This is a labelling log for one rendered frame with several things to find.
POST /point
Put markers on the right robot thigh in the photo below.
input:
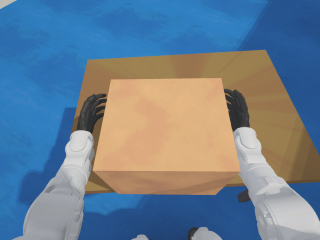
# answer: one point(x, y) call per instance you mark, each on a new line
point(205, 235)

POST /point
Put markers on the robot right hand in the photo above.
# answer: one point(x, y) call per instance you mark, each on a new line
point(238, 110)

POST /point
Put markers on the carton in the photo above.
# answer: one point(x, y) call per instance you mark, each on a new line
point(166, 137)

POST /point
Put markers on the right robot shin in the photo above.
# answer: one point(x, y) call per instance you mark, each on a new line
point(201, 229)

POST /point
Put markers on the robot left upper arm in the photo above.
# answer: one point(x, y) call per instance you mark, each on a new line
point(55, 217)

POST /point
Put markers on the robot right upper arm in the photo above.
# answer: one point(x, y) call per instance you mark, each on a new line
point(286, 218)

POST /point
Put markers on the robot right forearm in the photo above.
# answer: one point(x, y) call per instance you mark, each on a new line
point(260, 179)

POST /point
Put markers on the robot left forearm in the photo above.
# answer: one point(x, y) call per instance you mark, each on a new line
point(74, 173)

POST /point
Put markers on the robot left hand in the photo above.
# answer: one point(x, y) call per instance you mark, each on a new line
point(88, 117)

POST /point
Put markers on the table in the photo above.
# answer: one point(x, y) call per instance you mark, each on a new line
point(285, 142)

